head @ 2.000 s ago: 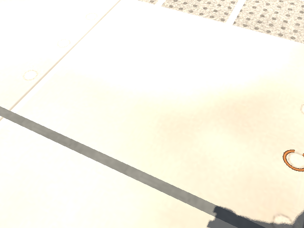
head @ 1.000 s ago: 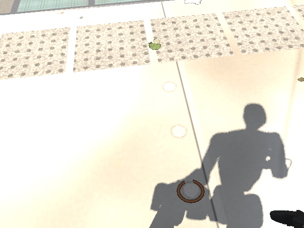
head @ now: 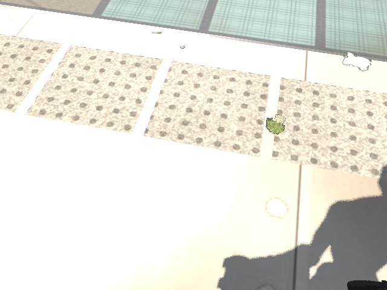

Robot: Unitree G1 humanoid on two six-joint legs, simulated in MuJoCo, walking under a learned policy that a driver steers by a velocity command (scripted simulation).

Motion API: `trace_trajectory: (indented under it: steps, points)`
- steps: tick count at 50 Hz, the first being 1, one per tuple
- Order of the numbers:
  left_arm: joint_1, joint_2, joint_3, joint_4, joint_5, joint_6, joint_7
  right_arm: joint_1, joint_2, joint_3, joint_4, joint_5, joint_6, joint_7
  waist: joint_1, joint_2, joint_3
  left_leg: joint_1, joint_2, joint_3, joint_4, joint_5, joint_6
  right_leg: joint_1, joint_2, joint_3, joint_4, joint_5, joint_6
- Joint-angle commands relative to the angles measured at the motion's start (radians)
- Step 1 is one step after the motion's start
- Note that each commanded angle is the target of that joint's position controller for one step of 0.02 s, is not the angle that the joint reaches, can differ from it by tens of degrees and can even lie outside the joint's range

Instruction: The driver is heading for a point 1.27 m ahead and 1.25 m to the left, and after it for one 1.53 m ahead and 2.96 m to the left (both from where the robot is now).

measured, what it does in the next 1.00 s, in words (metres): steps on the spot, turning left: left foot, then right foot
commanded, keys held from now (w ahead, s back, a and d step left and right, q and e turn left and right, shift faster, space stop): q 1.00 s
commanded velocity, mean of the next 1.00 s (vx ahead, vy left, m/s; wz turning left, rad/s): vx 0.04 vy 0.00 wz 0.59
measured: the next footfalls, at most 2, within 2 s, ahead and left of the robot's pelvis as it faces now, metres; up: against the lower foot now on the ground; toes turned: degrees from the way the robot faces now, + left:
left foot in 0.06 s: +0.18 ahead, +0.11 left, +0.00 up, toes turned +3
right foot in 0.52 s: +0.20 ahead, -0.11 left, +0.00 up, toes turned +24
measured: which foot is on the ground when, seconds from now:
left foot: up 0.00-0.04, down 0.06-0.52, up 0.54-0.92, down 0.94-1.00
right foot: down 0.00-0.06, up 0.08-0.50, down 0.52-0.94, up 0.96-1.00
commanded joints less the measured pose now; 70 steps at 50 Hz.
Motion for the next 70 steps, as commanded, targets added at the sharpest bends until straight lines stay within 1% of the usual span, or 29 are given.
trace_trajectory:
  steps: [1, 2, 3, 4, 5, 6, 7, 8, 11, 16, 22, 25, 26, 27, 28, 29, 32, 38, 45, 46, 47, 48, 49, 51, 53, 59, 68, 69, 70]
  points:
    - [-0.098, 0.188, 0.047, -0.077, -0.027, -0.002, 0.009, 0.096, -0.111, -0.046, -0.063, -0.006, -0.002, 0.011, -0.105, -0.123, -0.127, 0.208, -0.053, 0.046, -0.104, -0.026, 0.060, 0.009, -0.243, 0.063, 0.146, 0.790, -0.115]
    - [-0.081, 0.163, 0.040, -0.075, -0.025, 0.001, 0.009, 0.194, -0.152, -0.069, -0.036, -0.008, -0.004, 0.001, -0.148, -0.076, -0.178, 0.358, -0.097, 0.058, -0.177, 0.059, 0.093, -0.031, -0.190, 0.033, 0.318, 0.750, -0.080]
    - [-0.020, 0.126, 0.024, -0.087, 0.016, 0.000, 0.003, 0.261, -0.243, -0.095, -0.041, -0.008, -0.001, -0.025, -0.162, 0.097, -0.244, 0.588, 0.046, -0.144, -0.188, 0.485, 0.163, -0.236, -0.114, 0.011, 0.599, 0.400, -0.009]
    - [0.084, 0.042, -0.010, -0.115, 0.063, -0.004, -0.011, 0.200, -0.329, -0.091, -0.086, -0.029, -0.003, -0.036, -0.054, 0.294, -0.358, 0.830, 0.318, -0.589, -0.168, 0.765, 0.392, -0.570, 0.061, 0.099, 0.951, -0.414, 0.060]
    - [0.032, 0.131, 0.003, -0.097, 0.035, -0.004, -0.022, 0.206, -0.247, -0.074, -0.108, -0.025, -0.006, -0.025, -0.139, 0.144, -0.489, 0.814, 0.314, -0.630, -0.245, 0.531, 0.413, -0.589, 0.038, 0.289, 1.028, -0.363, 0.047]
    - [-0.043, 0.155, 0.009, -0.117, 0.006, 0.004, -0.022, 0.148, -0.207, -0.061, -0.109, -0.019, -0.012, -0.022, -0.127, 0.080, -0.373, 0.719, 0.266, -0.527, -0.269, 0.384, 0.359, -0.632, 0.007, 0.287, 1.009, -0.270, 0.031]
    - [-0.065, 0.139, 0.007, -0.115, 0.014, 0.014, -0.012, 0.110, -0.175, -0.053, -0.101, 0.001, -0.009, -0.025, -0.102, 0.008, -0.276, 0.607, 0.208, -0.450, -0.287, 0.257, 0.295, -0.638, -0.026, 0.279, 0.936, -0.199, 0.031]
    - [-0.080, 0.139, 0.009, -0.112, 0.025, 0.026, 0.001, 0.075, -0.156, -0.046, -0.105, 0.007, -0.001, -0.032, -0.083, 0.000, -0.220, 0.500, 0.172, -0.409, -0.309, 0.184, 0.261, -0.607, -0.044, 0.280, 0.864, -0.152, 0.034]
    - [-0.047, 0.116, 0.007, -0.101, 0.030, 0.044, 0.008, 0.024, -0.169, -0.049, -0.120, -0.022, 0.008, -0.046, -0.038, 0.058, -0.199, 0.328, 0.106, -0.349, -0.341, 0.187, 0.244, -0.472, -0.013, 0.258, 0.743, -0.076, 0.050]
    - [-0.101, 0.088, -0.003, -0.112, 0.028, 0.052, 0.014, 0.035, -0.179, -0.056, -0.112, -0.010, 0.022, -0.074, -0.063, 0.078, -0.207, 0.307, 0.076, -0.390, -0.343, -0.035, 0.225, -0.444, 0.011, 0.286, 0.556, -0.002, 0.072]
    - [-0.136, 0.095, 0.003, -0.132, 0.017, 0.032, -0.004, 0.051, -0.173, -0.058, -0.111, -0.009, 0.042, -0.071, -0.090, 0.131, -0.177, 0.328, 0.064, -0.505, -0.326, -0.156, 0.201, -0.361, 0.042, 0.294, 0.347, -0.021, 0.045]
    - [-0.061, 0.105, 0.017, -0.111, 0.017, 0.020, -0.016, 0.040, -0.161, -0.054, -0.111, 0.011, 0.054, -0.075, -0.044, 0.119, -0.171, 0.295, 0.012, -0.510, -0.260, -0.144, 0.147, -0.189, 0.030, 0.271, 0.069, 0.112, -0.002]
    - [-0.031, 0.166, 0.034, -0.111, 0.032, 0.023, -0.012, 0.072, -0.124, -0.044, -0.111, 0.011, 0.055, -0.075, -0.054, 0.011, -0.186, 0.196, -0.052, -0.435, -0.135, -0.305, 0.092, -0.075, -0.131, 0.392, 0.000, 0.127, -0.061]
    - [-0.050, 0.253, 0.052, -0.106, 0.059, 0.034, -0.007, 0.063, -0.109, -0.042, -0.145, 0.020, 0.048, -0.074, -0.092, -0.302, -0.116, -0.014, -0.219, -0.186, 0.071, -0.479, 0.029, -0.073, -0.318, 0.627, -0.066, 0.241, -0.203]
    - [-0.091, 0.202, 0.043, -0.137, 0.074, 0.030, -0.006, 0.079, -0.191, -0.068, -0.130, -0.005, 0.035, -0.071, -0.076, -0.291, -0.116, -0.031, -0.174, -0.174, 0.323, -0.516, -0.020, -0.129, -0.406, 0.710, -0.079, 0.318, -0.286]
    - [-0.148, 0.151, 0.027, -0.160, 0.064, 0.029, 0.002, 0.103, -0.220, -0.083, -0.102, 0.000, 0.037, -0.066, -0.100, -0.212, -0.115, -0.015, -0.148, -0.176, 0.435, -0.453, -0.036, -0.144, -0.364, 0.613, -0.053, 0.347, -0.259]
    - [-0.188, 0.098, 0.009, -0.174, 0.025, 0.038, 0.017, 0.144, -0.143, -0.067, -0.057, 0.004, 0.065, -0.068, -0.099, -0.160, -0.082, -0.046, -0.125, -0.129, 0.580, -0.332, -0.085, -0.117, -0.244, 0.404, -0.022, 0.384, -0.192]
    - [-0.098, 0.158, 0.031, -0.157, 0.033, 0.066, 0.021, 0.012, -0.083, -0.034, -0.123, 0.011, 0.062, -0.052, -0.015, -0.220, -0.111, 0.004, -0.042, -0.027, 0.288, -0.318, -0.114, 0.017, -0.264, 0.293, -0.015, 0.449, -0.224]
    - [-0.132, 0.195, 0.049, -0.142, -0.014, 0.060, -0.001, 0.100, -0.102, -0.047, -0.102, 0.011, 0.072, -0.030, -0.076, -0.218, -0.134, 0.317, -0.069, 0.072, -0.170, -0.149, -0.011, -0.062, -0.291, 0.202, 0.099, 0.457, -0.160]
    - [-0.086, 0.161, 0.041, -0.121, -0.014, 0.055, -0.004, 0.139, -0.126, -0.059, -0.088, 0.010, 0.072, -0.037, -0.086, -0.158, -0.147, 0.444, -0.079, 0.042, -0.266, -0.038, 0.024, -0.137, -0.257, 0.151, 0.186, 0.370, -0.099]
    - [-0.062, 0.106, 0.026, -0.128, 0.023, 0.052, -0.009, 0.180, -0.220, -0.086, -0.092, 0.011, 0.068, -0.051, -0.080, 0.071, -0.169, 0.634, 0.091, -0.207, -0.301, 0.270, 0.092, -0.354, -0.164, 0.052, 0.432, 0.087, -0.001]
    - [-0.123, 0.068, 0.006, -0.192, 0.059, 0.046, -0.005, 0.168, -0.308, -0.094, -0.120, -0.013, 0.055, -0.054, -0.081, 0.301, -0.164, 0.666, 0.324, -0.527, -0.274, 0.532, 0.299, -0.629, -0.020, 0.078, 0.661, -0.354, 0.072]
    - [-0.200, 0.122, 0.023, -0.202, 0.041, 0.043, 0.003, 0.197, -0.252, -0.083, -0.113, -0.038, 0.031, -0.045, -0.159, 0.185, -0.228, 0.618, 0.332, -0.525, -0.305, 0.443, 0.370, -0.633, -0.020, 0.224, 0.818, -0.367, 0.072]
    - [-0.183, 0.138, 0.036, -0.180, 0.021, 0.051, 0.012, 0.092, -0.198, -0.064, -0.098, -0.016, 0.011, -0.051, -0.094, 0.094, -0.149, 0.547, 0.205, -0.365, -0.311, 0.260, 0.254, -0.638, -0.050, 0.257, 0.821, -0.194, 0.053]
    - [-0.156, 0.142, 0.040, -0.165, 0.034, 0.056, 0.017, 0.031, -0.169, -0.046, -0.105, 0.003, 0.018, -0.064, -0.065, 0.097, -0.138, 0.480, 0.152, -0.317, -0.309, 0.289, 0.218, -0.583, -0.034, 0.253, 0.802, -0.085, 0.066]
    - [-0.170, 0.089, 0.020, -0.174, 0.025, 0.050, 0.006, 0.048, -0.183, -0.049, -0.092, -0.003, 0.030, -0.080, -0.079, 0.104, -0.146, 0.467, 0.110, -0.354, -0.299, 0.151, 0.220, -0.503, 0.013, 0.259, 0.550, -0.006, 0.086]
    - [-0.110, 0.098, 0.026, -0.176, 0.013, 0.019, -0.025, -0.006, -0.181, -0.048, -0.093, 0.012, 0.049, -0.068, -0.053, 0.126, -0.163, 0.427, 0.071, -0.512, -0.206, 0.159, 0.182, -0.249, 0.046, 0.259, 0.137, 0.059, 0.033]
    - [-0.088, 0.103, 0.029, -0.170, 0.021, 0.015, -0.025, 0.000, -0.161, -0.041, -0.089, 0.016, 0.050, -0.072, -0.042, 0.106, -0.168, 0.388, 0.039, -0.489, -0.176, 0.096, 0.141, -0.157, 0.017, 0.262, 0.030, 0.194, 0.012]
    - [-0.081, 0.153, 0.036, -0.182, 0.040, 0.016, -0.021, 0.052, -0.113, -0.027, -0.082, 0.002, 0.048, -0.074, -0.068, -0.023, -0.196, 0.305, -0.029, -0.407, -0.056, -0.110, 0.079, -0.048, -0.141, 0.402, -0.007, 0.312, -0.042]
